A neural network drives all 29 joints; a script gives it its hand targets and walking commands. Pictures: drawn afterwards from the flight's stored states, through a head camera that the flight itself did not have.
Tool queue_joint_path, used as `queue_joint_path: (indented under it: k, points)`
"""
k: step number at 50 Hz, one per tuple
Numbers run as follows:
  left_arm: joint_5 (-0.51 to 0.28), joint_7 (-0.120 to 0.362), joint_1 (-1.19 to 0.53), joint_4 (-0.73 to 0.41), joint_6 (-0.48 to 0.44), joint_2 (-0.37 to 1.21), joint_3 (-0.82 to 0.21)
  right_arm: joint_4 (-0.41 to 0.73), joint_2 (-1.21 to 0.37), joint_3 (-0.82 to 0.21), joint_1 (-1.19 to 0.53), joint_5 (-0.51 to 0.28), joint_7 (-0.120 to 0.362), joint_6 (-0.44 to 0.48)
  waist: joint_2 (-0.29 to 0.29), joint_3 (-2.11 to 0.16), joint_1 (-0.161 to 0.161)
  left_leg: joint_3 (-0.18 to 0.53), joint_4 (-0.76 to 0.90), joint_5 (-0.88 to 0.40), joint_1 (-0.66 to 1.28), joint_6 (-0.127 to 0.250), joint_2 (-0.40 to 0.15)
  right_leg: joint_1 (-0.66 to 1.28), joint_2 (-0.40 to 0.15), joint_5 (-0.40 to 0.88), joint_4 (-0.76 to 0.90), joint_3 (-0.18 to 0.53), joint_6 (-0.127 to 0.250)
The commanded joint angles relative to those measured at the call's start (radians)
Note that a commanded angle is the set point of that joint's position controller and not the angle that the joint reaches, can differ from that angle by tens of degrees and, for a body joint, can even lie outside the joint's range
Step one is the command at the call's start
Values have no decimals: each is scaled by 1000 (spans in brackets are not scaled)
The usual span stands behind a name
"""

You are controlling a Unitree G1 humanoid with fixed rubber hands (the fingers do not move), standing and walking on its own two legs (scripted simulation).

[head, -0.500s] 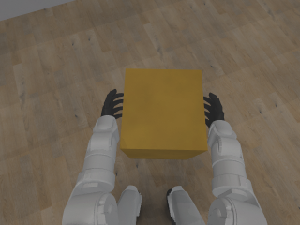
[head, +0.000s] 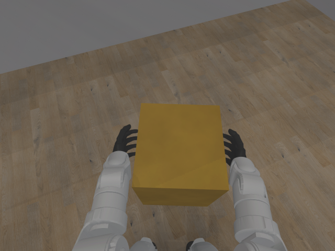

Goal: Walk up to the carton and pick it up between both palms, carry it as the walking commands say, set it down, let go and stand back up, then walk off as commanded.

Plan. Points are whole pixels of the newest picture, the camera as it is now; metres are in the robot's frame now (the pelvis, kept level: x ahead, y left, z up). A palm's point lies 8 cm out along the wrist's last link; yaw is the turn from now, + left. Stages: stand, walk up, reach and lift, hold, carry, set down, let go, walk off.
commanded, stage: reach and lift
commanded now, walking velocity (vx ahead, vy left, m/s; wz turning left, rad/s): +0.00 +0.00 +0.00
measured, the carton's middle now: (177, 160) +0.35 -0.01 -0.09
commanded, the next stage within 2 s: hold in 1.84 s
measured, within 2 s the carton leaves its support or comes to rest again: neither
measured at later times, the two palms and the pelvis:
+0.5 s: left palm (113, 154) +0.32 +0.14 +0.04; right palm (248, 159) +0.31 -0.15 +0.04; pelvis +0.01 +0.00 +0.02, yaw +0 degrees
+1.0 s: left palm (107, 155) +0.30 +0.14 +0.07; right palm (253, 158) +0.30 -0.15 +0.07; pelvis +0.01 +0.00 +0.03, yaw +0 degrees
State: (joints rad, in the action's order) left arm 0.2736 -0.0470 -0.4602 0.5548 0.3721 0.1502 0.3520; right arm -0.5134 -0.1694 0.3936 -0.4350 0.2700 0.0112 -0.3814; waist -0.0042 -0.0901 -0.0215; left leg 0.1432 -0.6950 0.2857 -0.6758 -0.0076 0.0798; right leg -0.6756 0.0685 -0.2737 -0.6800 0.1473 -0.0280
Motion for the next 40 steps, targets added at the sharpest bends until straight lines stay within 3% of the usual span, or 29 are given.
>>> queue_joint_path:
  k: [1,4,6,7,9,12,13,18,19,20,21,22,23,24,27,28,29,31,35,36,37,40]
  points:
    - [-185,282,-622,-31,-21,1047,-620,-42,-1033,-603,-556,-136,210,12,25,-548,-17,-92,90,-262,289,-23,36,373,42,293,65,-88,2]
    - [-153,278,-525,47,12,1044,-560,-45,-1017,-581,-557,-123,209,-15,-10,-457,-4,-83,122,-245,313,-15,31,369,39,260,96,-90,-3]
    - [-168,277,-553,3,22,1044,-582,-34,-1006,-583,-534,-126,212,-25,2,-458,-18,-80,137,-255,354,-20,25,394,40,263,114,-87,6]
    - [-177,276,-585,-6,28,1039,-581,-66,-1007,-574,-534,-125,211,-39,12,-424,-16,-82,150,-212,350,-21,25,398,35,219,124,-86,9]
    - [-191,273,-549,0,49,1061,-602,-19,-1004,-590,-550,-159,213,-45,48,-434,-11,-73,164,-257,402,-26,17,423,34,262,127,-89,14]
    - [-188,264,-525,-13,66,1059,-587,-11,-1010,-593,-532,-161,214,-69,15,-402,-17,-70,188,-263,430,-27,18,469,36,271,155,-90,12]
    - [-185,262,-510,-21,75,1062,-590,-3,-1004,-599,-519,-167,217,-76,37,-409,-7,-67,199,-273,453,-28,16,480,36,274,160,-91,13]
    - [-191,257,-518,-40,119,1042,-571,-25,-995,-582,-491,-170,218,-123,37,-316,-15,-62,236,-213,461,-28,10,518,25,226,199,-86,26]
    - [-206,259,-500,-57,121,1052,-589,14,-1005,-607,-500,-180,216,-128,12,-329,-9,-61,240,-246,487,-27,8,531,28,256,207,-86,21]
    - [-222,260,-520,-80,127,1053,-604,23,-1012,-612,-493,-189,215,-138,4,-320,-22,-60,243,-232,497,-25,6,543,27,250,210,-89,19]
    - [-205,261,-486,-43,143,1048,-573,11,-992,-597,-478,-176,213,-151,22,-275,-21,-67,253,-219,483,-24,9,539,25,237,224,-86,21]
    - [-222,262,-518,-73,150,1043,-597,28,-1014,-615,-504,-197,215,-158,1,-289,-15,-62,256,-215,506,-23,7,558,26,233,229,-87,17]
    - [-228,261,-514,-96,157,1051,-614,45,-1017,-632,-494,-208,217,-167,24,-281,-18,-65,267,-228,506,-26,10,576,25,256,237,-86,19]
    - [-235,265,-534,-102,165,1040,-620,48,-1019,-633,-494,-204,212,-178,-2,-254,-26,-63,269,-200,498,-22,7,569,21,228,244,-83,16]
    - [-248,270,-527,-140,185,1032,-630,91,-1044,-672,-496,-228,211,-204,-10,-260,-8,-65,282,-194,520,-12,9,607,15,227,261,-80,9]
    - [-242,273,-536,-110,202,1031,-616,82,-1021,-656,-500,-215,208,-214,2,-213,-21,-68,287,-155,504,-11,13,587,9,189,266,-83,14]
    - [-262,276,-562,-151,206,1039,-649,113,-1045,-689,-523,-245,210,-218,22,-246,-14,-68,293,-167,532,-13,12,617,8,202,269,-82,12]
    - [-283,280,-551,-188,216,1032,-672,127,-1047,-693,-486,-244,207,-244,-26,-247,-20,-64,298,-194,555,-13,6,627,13,227,279,-85,6]
    - [-286,283,-532,-211,260,1044,-705,164,-1052,-712,-482,-255,205,-279,21,-254,-20,-67,314,-198,583,-20,7,672,8,232,293,-79,11]
    - [-290,283,-516,-224,266,1037,-706,176,-1044,-722,-464,-263,208,-291,20,-248,-10,-66,326,-222,588,-15,9,683,10,253,301,-79,8]
    - [-302,284,-500,-219,281,1032,-696,183,-1039,-720,-466,-265,206,-304,-23,-217,-15,-64,331,-211,607,-13,5,664,5,228,319,-79,6]
    - [-289,289,-483,-201,306,997,-662,171,-1005,-707,-451,-255,204,-332,-12,-139,-7,-73,351,-172,588,-12,11,661,-2,198,340,-74,2]
